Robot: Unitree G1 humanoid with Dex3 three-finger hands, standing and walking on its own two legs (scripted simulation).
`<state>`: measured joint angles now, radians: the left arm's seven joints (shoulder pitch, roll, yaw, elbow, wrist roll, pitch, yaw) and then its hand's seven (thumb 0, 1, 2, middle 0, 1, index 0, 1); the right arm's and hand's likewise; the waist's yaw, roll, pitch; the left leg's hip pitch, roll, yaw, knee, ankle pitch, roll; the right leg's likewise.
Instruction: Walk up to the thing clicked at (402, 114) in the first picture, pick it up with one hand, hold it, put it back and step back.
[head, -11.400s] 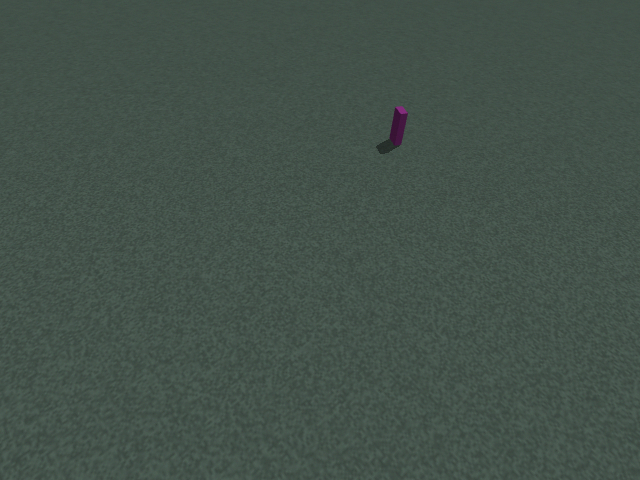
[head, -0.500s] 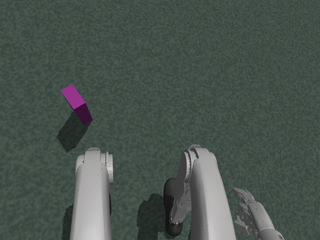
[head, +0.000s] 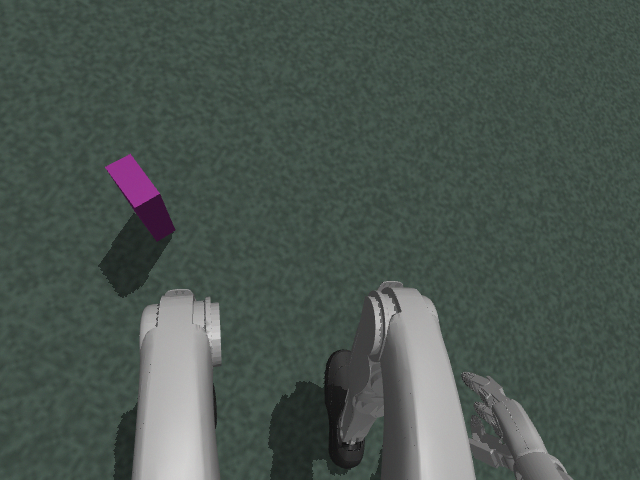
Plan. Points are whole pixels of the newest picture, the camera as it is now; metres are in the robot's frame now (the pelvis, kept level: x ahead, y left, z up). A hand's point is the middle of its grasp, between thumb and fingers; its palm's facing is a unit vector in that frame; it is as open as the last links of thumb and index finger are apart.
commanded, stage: approach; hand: left
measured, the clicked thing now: (145, 203) +0.50 +0.24 -0.28
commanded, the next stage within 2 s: close in in 0.44 s
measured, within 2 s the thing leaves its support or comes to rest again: neither
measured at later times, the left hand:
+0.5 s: hand (20, 214) +0.43 +0.37 -0.18, palm faces +0.23 -0.97 -0.03, open 17.3 cm
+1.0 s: hand (106, 225) +0.44 +0.28 -0.25, palm faces +0.27 -0.96 -0.02, open 17.5 cm
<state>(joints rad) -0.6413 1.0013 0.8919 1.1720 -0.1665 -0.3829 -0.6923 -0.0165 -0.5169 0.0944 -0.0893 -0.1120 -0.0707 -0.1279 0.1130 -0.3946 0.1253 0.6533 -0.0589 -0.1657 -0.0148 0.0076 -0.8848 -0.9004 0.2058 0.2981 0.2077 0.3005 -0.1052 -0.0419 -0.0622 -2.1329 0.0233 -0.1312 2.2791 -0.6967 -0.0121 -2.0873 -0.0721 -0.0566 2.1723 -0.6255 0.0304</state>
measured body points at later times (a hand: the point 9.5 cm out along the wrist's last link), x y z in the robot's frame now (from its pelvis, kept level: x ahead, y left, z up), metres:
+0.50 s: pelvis -0.01 +0.01 -0.08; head +0.23 +0.14 +0.28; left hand +0.41 +0.42 -0.18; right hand +0.13 -0.27 -0.13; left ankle +0.08 +0.13 -0.34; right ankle +0.12 -0.14 -0.34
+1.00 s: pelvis -0.02 +0.02 -0.09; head +0.23 +0.16 +0.25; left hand +0.42 +0.33 -0.24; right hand +0.10 -0.26 -0.13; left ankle +0.08 +0.13 -0.34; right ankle +0.12 -0.14 -0.34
